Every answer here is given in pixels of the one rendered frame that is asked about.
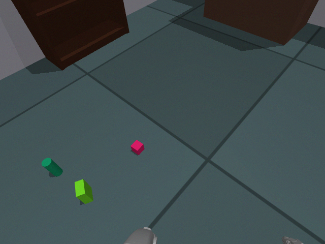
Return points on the bookshelf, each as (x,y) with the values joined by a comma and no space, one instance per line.
(69,30)

